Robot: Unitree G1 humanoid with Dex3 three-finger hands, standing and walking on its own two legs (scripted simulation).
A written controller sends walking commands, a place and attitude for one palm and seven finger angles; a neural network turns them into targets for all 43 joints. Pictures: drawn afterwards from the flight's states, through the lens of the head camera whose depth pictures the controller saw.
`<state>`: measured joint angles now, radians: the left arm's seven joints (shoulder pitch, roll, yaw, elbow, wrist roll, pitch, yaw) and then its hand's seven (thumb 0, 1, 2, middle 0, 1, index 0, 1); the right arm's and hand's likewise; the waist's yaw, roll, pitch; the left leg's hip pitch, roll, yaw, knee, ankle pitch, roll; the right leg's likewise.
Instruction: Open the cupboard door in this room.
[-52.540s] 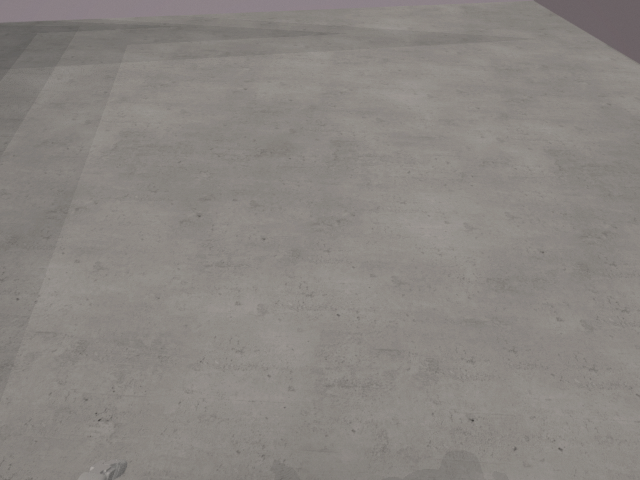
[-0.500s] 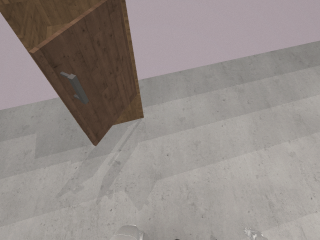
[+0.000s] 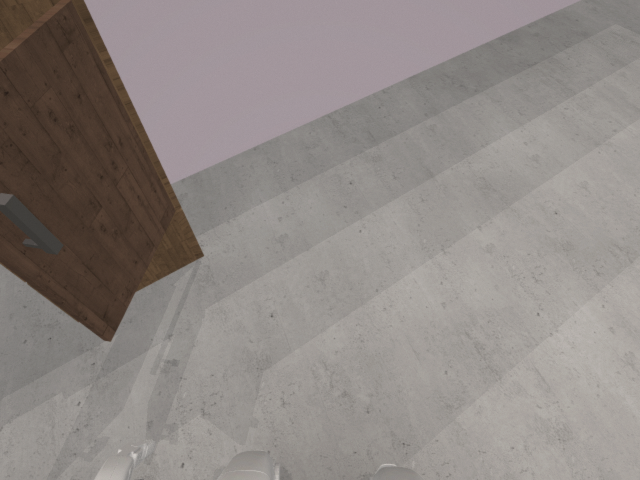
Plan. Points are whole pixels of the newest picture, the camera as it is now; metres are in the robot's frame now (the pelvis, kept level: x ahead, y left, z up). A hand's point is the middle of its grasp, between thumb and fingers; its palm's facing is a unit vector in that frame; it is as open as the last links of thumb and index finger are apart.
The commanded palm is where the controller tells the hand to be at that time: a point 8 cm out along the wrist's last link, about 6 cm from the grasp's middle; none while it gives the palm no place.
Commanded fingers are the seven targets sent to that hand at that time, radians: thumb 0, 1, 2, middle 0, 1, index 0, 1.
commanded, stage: walk to a spot facing it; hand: left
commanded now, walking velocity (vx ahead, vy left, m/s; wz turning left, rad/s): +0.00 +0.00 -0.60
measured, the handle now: (19, 224) +0.45 +0.51 -0.02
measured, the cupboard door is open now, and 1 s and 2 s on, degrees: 45 45 45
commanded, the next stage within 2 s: turn to face it in 1.64 s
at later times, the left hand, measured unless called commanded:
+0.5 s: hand (267, 380) +0.26 +0.10 -0.14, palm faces -0.37 -0.90 -0.23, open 7.4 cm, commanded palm none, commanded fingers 0.00 0.90 0.90 -0.20 -0.30 -0.20 -0.30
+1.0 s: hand (351, 288) +0.42 -0.03 -0.14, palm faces -0.58 -0.80 -0.17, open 7.4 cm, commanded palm none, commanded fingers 0.00 0.90 0.90 -0.20 -0.30 -0.20 -0.30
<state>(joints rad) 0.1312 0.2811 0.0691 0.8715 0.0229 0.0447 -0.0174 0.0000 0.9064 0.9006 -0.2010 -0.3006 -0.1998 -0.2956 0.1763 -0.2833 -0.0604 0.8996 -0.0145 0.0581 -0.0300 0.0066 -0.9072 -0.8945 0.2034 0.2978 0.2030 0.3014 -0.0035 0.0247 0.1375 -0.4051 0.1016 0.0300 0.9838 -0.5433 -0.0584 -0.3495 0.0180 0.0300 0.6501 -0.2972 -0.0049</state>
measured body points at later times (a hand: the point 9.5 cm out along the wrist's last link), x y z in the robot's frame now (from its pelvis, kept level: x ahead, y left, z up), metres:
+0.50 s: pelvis +0.06 -0.04 +0.00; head +0.10 -0.06 +0.45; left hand +0.28 +0.15 -0.13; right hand -0.08 -0.27 -0.14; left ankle +0.04 +0.13 -0.69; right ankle +0.05 -0.16 -0.73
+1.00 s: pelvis +0.22 -0.12 +0.02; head +0.27 -0.14 +0.47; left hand +0.45 +0.02 -0.13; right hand +0.07 -0.29 -0.13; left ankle +0.25 +0.03 -0.72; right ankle +0.21 -0.26 -0.69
